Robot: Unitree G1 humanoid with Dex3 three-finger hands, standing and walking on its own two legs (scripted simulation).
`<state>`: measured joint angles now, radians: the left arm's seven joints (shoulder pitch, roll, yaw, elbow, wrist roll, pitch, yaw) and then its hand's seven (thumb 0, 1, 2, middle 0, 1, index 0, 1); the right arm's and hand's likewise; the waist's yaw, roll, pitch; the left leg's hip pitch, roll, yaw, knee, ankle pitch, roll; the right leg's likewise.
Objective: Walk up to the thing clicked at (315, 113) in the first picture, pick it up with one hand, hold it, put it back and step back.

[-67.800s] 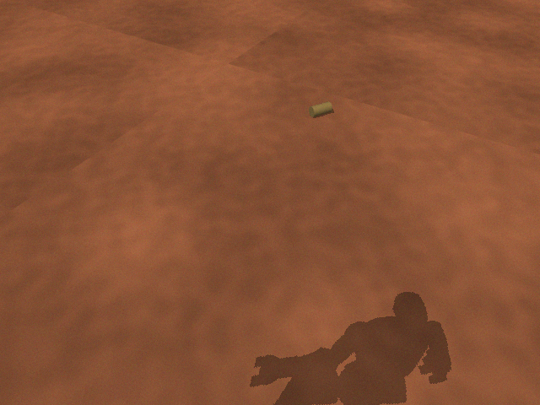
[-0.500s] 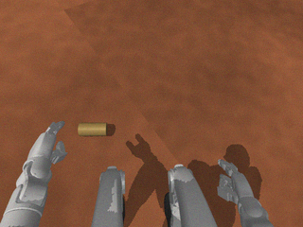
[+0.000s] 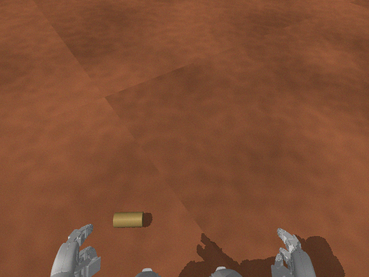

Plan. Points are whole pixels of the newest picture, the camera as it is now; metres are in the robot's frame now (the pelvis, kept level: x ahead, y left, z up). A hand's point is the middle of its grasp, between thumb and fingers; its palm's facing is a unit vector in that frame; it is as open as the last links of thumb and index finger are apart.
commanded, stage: home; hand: left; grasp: from above
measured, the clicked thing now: (128, 219) +0.49 +0.24 -0.66
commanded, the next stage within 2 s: none
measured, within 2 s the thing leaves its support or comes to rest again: neither
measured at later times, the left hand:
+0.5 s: hand (93, 276) +0.16 +0.18 -0.03, palm faces +0.07 -0.98 -0.20, open 7.4 cm
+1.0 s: hand (96, 271) +0.17 +0.18 -0.03, palm faces +0.05 -0.98 -0.20, open 7.4 cm
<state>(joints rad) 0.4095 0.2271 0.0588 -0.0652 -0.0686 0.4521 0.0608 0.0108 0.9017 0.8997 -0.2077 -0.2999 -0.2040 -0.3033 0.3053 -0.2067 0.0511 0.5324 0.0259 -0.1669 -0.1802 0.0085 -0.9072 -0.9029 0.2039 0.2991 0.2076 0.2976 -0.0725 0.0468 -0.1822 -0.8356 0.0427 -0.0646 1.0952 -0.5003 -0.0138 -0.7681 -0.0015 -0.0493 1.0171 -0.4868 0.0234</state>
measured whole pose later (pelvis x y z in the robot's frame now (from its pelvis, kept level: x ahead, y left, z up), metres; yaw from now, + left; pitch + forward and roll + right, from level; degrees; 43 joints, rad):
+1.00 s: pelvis +0.01 +0.00 +0.01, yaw +1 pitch +10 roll -3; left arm 0.50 0.22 0.03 -0.12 -0.05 0.46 0.01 0.01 0.90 0.90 -0.20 -0.30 -0.20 -0.30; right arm 0.29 -0.22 0.03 0.55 0.00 -0.25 -0.19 0.01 -0.90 -0.90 0.21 0.30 0.21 0.30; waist -0.04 0.04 -0.16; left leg -0.69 0.04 -0.06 1.01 -0.48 -0.02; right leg -0.63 -0.01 -0.05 0.94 -0.48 0.02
